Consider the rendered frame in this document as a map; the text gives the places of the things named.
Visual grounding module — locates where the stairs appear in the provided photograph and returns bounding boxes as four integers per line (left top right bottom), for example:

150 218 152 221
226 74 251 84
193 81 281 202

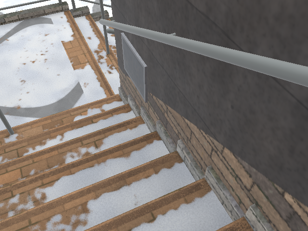
74 14 120 94
0 94 254 231

